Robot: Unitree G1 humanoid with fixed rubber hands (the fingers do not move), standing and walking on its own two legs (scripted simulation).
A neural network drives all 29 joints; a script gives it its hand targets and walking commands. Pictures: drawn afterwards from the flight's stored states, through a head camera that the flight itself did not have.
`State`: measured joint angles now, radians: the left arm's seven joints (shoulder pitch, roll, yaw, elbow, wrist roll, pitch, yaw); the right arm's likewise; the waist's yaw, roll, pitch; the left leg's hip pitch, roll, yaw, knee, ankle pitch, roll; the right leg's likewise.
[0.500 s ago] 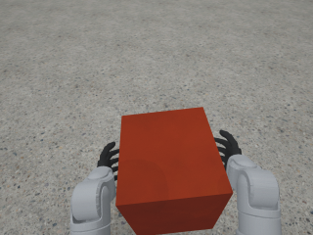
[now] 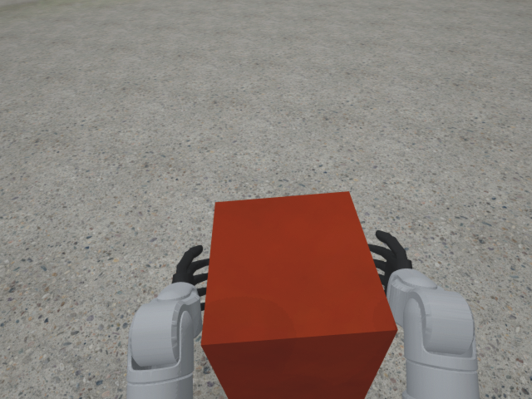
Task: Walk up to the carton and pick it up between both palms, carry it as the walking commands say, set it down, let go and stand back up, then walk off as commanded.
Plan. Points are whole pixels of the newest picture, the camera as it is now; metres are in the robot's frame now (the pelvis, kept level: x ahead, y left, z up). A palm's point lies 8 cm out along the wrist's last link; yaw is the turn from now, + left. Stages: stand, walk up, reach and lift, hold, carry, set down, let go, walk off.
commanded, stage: carry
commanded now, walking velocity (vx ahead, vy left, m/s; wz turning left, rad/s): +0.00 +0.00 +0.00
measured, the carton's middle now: (290, 303) +0.28 +0.00 +0.03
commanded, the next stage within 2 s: none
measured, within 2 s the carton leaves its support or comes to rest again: neither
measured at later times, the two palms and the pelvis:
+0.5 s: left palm (173, 310) +0.24 +0.16 +0.08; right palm (391, 300) +0.25 -0.13 +0.09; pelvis -0.02 +0.02 +0.00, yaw -1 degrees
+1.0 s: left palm (157, 304) +0.25 +0.18 +0.08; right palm (372, 297) +0.25 -0.11 +0.09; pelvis -0.01 +0.05 +0.00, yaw -2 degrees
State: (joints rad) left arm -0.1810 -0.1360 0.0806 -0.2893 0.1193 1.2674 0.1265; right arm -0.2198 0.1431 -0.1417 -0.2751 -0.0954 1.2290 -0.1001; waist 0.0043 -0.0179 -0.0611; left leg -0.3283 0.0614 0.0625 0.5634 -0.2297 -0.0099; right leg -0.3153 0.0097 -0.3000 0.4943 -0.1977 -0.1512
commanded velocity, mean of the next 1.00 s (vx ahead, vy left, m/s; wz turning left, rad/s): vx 0.00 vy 0.00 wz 0.00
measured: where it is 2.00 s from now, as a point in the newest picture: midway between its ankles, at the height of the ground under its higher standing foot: outside the picture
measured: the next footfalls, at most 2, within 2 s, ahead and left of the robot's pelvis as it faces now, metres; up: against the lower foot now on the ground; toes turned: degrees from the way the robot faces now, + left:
none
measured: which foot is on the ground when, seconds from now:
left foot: down 0.00-1.00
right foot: down 0.00-1.00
